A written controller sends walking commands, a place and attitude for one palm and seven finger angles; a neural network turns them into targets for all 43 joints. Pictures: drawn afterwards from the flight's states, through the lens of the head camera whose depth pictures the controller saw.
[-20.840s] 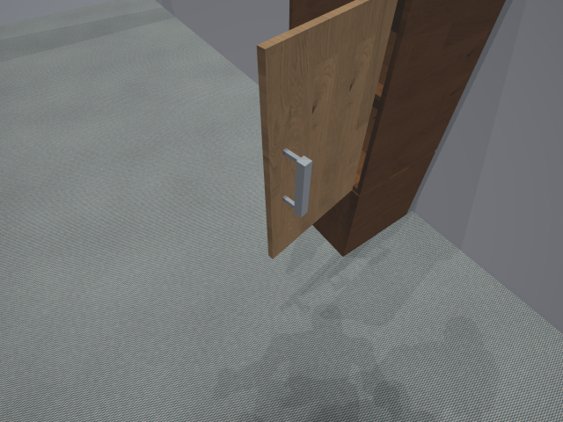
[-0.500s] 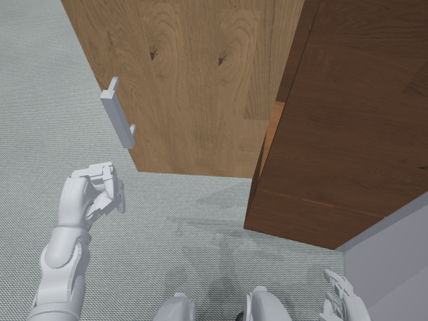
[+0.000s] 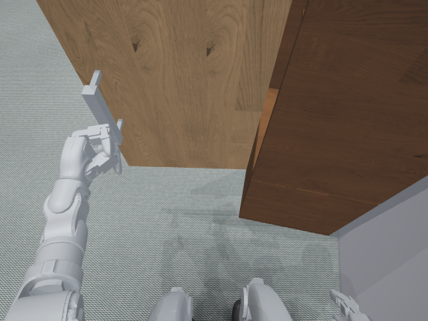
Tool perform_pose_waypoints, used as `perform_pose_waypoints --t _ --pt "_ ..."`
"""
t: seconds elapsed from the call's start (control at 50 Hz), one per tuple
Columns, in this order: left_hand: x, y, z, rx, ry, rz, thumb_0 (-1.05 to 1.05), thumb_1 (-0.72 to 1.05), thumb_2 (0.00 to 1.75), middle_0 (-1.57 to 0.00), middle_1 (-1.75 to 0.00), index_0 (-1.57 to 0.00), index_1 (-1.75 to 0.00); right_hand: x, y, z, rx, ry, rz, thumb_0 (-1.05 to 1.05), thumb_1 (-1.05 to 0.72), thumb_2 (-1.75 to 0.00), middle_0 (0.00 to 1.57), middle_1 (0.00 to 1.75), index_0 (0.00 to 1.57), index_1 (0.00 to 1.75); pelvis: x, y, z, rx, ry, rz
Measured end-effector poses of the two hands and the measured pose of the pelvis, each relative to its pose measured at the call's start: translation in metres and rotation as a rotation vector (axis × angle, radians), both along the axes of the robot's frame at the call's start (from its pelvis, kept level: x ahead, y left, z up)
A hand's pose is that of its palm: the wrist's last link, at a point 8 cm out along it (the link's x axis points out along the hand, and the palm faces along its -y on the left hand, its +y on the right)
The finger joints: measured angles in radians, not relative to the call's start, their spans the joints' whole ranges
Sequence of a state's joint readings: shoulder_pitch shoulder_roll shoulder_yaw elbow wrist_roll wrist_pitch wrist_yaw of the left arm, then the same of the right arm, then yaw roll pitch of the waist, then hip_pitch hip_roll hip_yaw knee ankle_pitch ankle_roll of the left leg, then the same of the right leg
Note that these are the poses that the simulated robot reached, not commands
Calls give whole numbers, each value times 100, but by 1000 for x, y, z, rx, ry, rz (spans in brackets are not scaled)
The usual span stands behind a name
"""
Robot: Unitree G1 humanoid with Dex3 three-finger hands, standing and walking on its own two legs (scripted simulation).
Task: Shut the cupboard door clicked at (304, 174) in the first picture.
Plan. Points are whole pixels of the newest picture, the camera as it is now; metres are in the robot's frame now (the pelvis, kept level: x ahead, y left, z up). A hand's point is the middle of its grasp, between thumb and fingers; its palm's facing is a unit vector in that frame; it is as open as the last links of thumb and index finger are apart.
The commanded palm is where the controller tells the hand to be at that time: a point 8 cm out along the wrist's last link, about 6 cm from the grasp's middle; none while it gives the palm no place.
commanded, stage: bring the fist close to the handle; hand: left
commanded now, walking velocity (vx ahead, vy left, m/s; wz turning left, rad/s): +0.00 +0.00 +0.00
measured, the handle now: (107, 110) +0.51 +0.23 +0.04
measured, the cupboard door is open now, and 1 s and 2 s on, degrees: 100 95 82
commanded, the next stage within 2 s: push the door shut along its arc in 0.42 s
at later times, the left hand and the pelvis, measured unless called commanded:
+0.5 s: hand (112, 147) +0.42 +0.20 +0.05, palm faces +0.00 -1.00 -0.02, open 3.1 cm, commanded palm +0.39 +0.24 +0.04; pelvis +0.00 +0.01 +0.00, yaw -1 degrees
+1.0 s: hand (121, 127) +0.47 +0.19 +0.04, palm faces -0.14 -0.99 -0.02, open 3.2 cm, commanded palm +0.46 +0.23 +0.04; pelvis -0.01 +0.01 -0.01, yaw -1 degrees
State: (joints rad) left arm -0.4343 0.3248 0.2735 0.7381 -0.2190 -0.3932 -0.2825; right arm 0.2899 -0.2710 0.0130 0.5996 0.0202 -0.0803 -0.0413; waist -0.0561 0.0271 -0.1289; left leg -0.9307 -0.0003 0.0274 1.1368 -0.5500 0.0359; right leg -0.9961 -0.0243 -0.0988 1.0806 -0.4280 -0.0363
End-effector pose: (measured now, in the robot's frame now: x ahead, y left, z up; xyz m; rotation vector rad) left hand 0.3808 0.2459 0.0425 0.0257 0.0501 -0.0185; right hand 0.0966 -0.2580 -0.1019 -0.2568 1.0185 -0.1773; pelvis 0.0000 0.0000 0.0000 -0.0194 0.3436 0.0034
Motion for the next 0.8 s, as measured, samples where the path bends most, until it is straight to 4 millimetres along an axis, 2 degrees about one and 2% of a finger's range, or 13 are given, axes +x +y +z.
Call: perform_pose_waypoints --t 0.16,0.34,0.5,0.62,0.68,0.8 --pt "26 -6 7 -10 -78 6 2 90 90 -130 -150 -130 -150 -24 -5 -5 -19 66 -31 0 -91 -90 20 30 20 30 -4 1 -4 0 21 -9" --pt "19 0 -5 -15 0 20 2 90 90 -130 -150 -130 -150 -42 -1 -3 -2 113 -61 0 -91 -90 20 30 20 30 -3 4 0 3 19 -21" --pt "16 6 4 -2 -75 15 2 90 90 -130 -150 -130 -150 -36 1 -1 -18 111 -40 0 -91 -90 20 30 20 30 -4 6 -1 -6 15 -10" --pt "18 5 -3 -12 -19 -18 2 90 90 -130 -150 -130 -150 -25 3 1 -21 83 -31 0 -91 -90 20 30 20 30 -4 9 0 -10 11 -6" --pt "25 5 -5 -16 -13 -25 2 90 90 -130 -150 -130 -150 -22 5 1 -30 78 -22 0 -91 -90 20 30 20 30 -6 10 -2 -12 14 -2" --pt "47 6 3 -3 -53 -54 2 90 90 -132 -150 -131 -150 -26 5 -4 -44 99 -20 0 -91 -90 20 30 20 30 -7 12 -7 -19 33 3"
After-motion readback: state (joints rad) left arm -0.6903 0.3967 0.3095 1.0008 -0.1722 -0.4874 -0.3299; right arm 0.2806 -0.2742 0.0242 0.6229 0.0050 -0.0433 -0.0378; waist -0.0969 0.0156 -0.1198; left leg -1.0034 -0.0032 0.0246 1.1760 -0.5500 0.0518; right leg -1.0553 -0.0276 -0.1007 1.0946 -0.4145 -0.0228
